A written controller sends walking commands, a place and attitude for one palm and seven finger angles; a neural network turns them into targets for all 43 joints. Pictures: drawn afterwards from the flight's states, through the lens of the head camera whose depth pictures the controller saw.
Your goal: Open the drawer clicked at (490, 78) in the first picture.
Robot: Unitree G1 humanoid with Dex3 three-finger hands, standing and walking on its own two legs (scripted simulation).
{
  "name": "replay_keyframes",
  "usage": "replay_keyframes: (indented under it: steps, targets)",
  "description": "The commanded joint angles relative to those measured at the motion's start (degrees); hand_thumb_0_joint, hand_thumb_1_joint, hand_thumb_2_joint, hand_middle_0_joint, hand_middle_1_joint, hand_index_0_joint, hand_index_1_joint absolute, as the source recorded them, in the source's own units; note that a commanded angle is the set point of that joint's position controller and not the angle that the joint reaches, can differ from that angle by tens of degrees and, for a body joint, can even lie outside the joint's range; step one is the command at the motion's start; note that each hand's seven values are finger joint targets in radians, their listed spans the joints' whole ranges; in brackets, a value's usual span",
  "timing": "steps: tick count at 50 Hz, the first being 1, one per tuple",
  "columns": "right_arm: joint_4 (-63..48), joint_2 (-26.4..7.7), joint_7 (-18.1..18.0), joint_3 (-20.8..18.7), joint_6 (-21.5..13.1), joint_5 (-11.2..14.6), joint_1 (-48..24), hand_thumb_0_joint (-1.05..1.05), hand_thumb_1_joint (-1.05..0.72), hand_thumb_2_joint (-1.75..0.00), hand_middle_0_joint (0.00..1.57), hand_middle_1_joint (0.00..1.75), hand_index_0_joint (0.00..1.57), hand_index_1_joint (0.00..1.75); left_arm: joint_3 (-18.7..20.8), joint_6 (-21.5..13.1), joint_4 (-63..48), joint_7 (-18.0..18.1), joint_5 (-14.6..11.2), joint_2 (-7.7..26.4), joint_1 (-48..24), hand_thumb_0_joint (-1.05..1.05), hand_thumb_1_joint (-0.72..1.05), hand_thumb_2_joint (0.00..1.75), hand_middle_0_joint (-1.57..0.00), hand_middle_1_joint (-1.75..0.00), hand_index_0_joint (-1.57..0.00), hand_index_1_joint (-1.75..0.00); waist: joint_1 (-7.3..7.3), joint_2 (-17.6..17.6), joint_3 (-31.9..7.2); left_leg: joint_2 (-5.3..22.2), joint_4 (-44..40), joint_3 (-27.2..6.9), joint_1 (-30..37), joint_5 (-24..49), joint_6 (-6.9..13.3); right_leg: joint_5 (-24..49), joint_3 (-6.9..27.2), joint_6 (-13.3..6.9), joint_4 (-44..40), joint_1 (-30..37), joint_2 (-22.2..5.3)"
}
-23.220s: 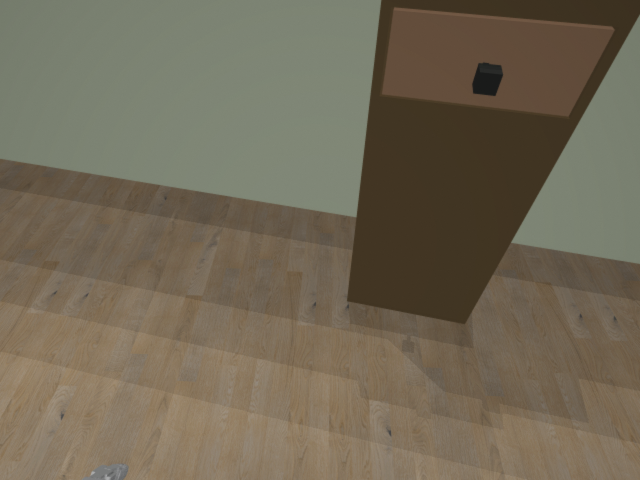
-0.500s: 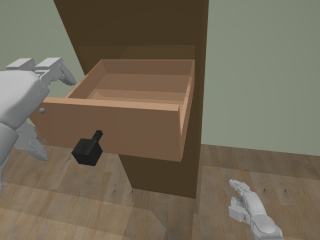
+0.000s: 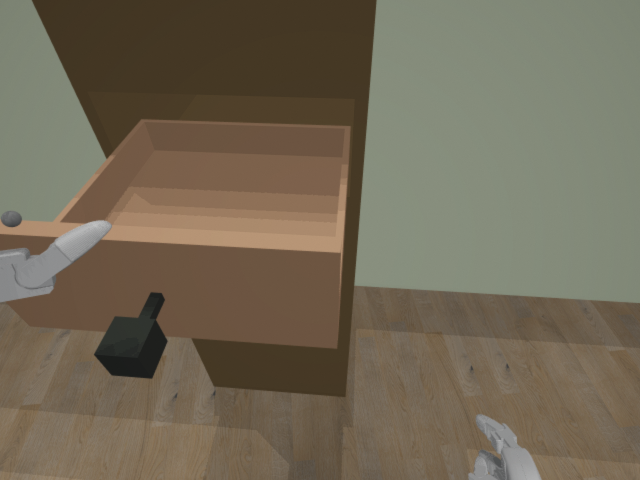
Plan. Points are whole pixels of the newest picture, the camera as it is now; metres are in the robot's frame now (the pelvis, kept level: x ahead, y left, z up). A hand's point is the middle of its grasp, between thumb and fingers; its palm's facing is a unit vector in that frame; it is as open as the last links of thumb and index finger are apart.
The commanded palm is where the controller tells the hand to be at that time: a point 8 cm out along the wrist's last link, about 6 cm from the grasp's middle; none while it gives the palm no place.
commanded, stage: draw the hand back to the body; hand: left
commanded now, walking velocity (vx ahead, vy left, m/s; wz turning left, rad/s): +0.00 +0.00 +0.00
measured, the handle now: (142, 329) +0.22 +0.21 +0.14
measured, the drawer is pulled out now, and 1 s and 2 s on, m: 0.30 0.30 0.30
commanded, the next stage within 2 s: step back with the hand held close in 0.50 s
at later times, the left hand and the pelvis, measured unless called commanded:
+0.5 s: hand out of the picture +0.18 +0.23 +0.33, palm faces +0.60 -0.76 -0.26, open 7.6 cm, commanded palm +0.13 +0.27 +0.32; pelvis +0.01 -0.01 +0.00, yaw +2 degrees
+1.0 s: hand out of the picture +0.16 +0.22 +0.31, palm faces +0.55 -0.68 -0.48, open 7.4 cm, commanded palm +0.09 +0.28 +0.32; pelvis -0.03 +0.00 -0.01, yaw +1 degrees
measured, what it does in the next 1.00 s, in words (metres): stands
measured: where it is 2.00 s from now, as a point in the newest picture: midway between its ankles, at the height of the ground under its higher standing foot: outside the picture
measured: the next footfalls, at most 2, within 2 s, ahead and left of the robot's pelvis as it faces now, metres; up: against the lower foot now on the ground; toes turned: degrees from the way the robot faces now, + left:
right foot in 1.68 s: -0.23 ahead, -0.11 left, +0.00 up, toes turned -3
left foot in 1.84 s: -0.10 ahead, +0.11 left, +0.00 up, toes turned -1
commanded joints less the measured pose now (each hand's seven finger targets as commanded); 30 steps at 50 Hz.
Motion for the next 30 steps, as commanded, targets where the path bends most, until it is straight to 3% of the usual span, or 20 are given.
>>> replay_keyframes:
  steps: [1,3,6,9,12,14,15,24,27,30]
  targets:
    - [-10.4,-5.1,-0.4,-2.0,-2.6,0.3,-10.2,0.00,-0.90,-0.90,0.20,0.30,0.20,0.30,9.0,-1.9,-6.7,1.3,-0.7,13.4,-8.1,0.00,0.41,0.69,-0.24,-0.62,-0.24,-0.62,1.90,3.1,-7.2,4.3,-3.2,-2.2,2.4,14.1,-1.9,12.5,-1.8,-0.4,-2.3,-1.5,-3.1]
    - [-10.5,-5.1,-0.5,-2.3,-1.9,0.5,-9.8,0.00,-0.90,-0.90,0.20,0.30,0.20,0.30,9.4,-1.4,-4.7,1.1,-1.1,13.2,-7.2,0.00,0.48,0.72,-0.23,-0.57,-0.23,-0.57,1.77,0.7,-8.1,4.4,-2.8,-2.0,3.3,14.4,-1.7,13.2,-1.8,-0.1,-2.3,-1.7,-3.1]
    - [-10.5,-5.4,-0.5,-2.3,-1.0,0.7,-10.0,0.00,-0.90,-0.90,0.20,0.30,0.20,0.30,8.3,-0.3,-2.3,0.8,-1.4,12.1,-7.1,0.00,0.58,0.76,-0.22,-0.50,-0.22,-0.50,1.42,-1.3,-5.8,4.3,-2.9,-2.0,2.7,13.3,-1.4,12.7,-1.9,0.3,-3.1,-2.8,-3.3]
    - [-10.7,-5.6,-0.7,-2.2,-0.7,0.7,-10.7,0.00,-0.90,-0.90,0.20,0.30,0.20,0.30,7.9,0.1,-3.1,0.7,-1.4,12.3,-7.8,0.00,0.69,0.81,-0.22,-0.43,-0.22,-0.43,1.62,1.1,-6.6,4.0,-2.7,-1.8,3.4,12.8,-1.1,12.7,-1.7,0.2,-3.2,-2.6,-3.5]
    - [-11.1,-5.2,-0.7,-2.1,-0.7,0.4,-10.9,0.00,-0.90,-0.90,0.20,0.30,0.20,0.30,7.6,0.1,-6.5,1.0,-1.0,12.3,-7.5,0.00,0.80,0.86,-0.21,-0.37,-0.21,-0.37,1.76,0.0,-9.3,3.6,-1.9,-2.0,4.2,14.9,-0.8,15.5,-1.3,0.4,-2.6,-1.4,-3.7]
    - [-11.1,-5.3,-0.8,-1.9,-0.8,0.3,-11.3,0.00,-0.90,-0.90,0.20,0.30,0.20,0.30,6.9,0.4,-7.9,1.0,-0.9,12.3,-8.6,0.00,0.87,0.88,-0.20,-0.32,-0.20,-0.32,1.78,2.8,-9.3,3.6,-1.6,-1.7,4.4,14.9,-0.8,15.8,-1.0,0.3,-2.7,-1.6,-3.8]
    - [-11.0,-5.0,-0.8,-1.8,-0.9,0.2,-11.2,0.00,-0.90,-0.90,0.20,0.30,0.20,0.30,7.0,0.5,-8.2,1.3,-0.8,12.4,-9.3,0.00,0.90,0.90,-0.20,-0.30,-0.20,-0.30,1.65,2.3,-8.4,3.5,-1.6,-1.9,4.2,14.3,-0.9,15.1,-0.9,0.4,-3.0,-2.3,-3.8]
    - [-10.8,-4.7,-0.7,-1.7,-0.7,0.2,-11.1,0.00,-0.90,-0.90,0.20,0.30,0.20,0.30,6.8,1.4,-4.5,1.4,-0.7,11.9,-10.4,0.00,0.90,0.90,-0.20,-0.30,-0.20,-0.30,1.79,3.5,-6.9,3.5,-2.2,-2.0,3.7,13.3,-1.0,14.2,-0.9,0.2,-3.3,-2.0,-3.8]
    - [-11.1,-4.7,-0.5,-1.7,-0.4,0.2,-11.3,0.00,-0.90,-0.90,0.20,0.30,0.20,0.30,7.5,1.3,-4.0,1.3,-0.7,12.5,-9.6,0.00,0.90,0.90,-0.20,-0.30,-0.20,-0.30,2.04,0.2,-6.8,3.6,-2.4,-2.1,3.2,13.0,-0.8,14.2,-1.0,0.4,-3.2,-1.8,-3.7]
    - [-11.1,-4.8,-0.3,-1.7,-0.4,0.4,-11.6,0.00,-0.90,-0.90,0.20,0.30,0.20,0.30,7.1,1.2,-4.7,1.1,-0.8,12.4,-9.0,0.00,0.90,0.90,-0.20,-0.30,-0.20,-0.30,2.04,2.7,-6.4,3.5,-2.5,-2.0,3.0,12.3,-0.9,13.2,-0.8,0.4,-3.5,-2.1,-3.8]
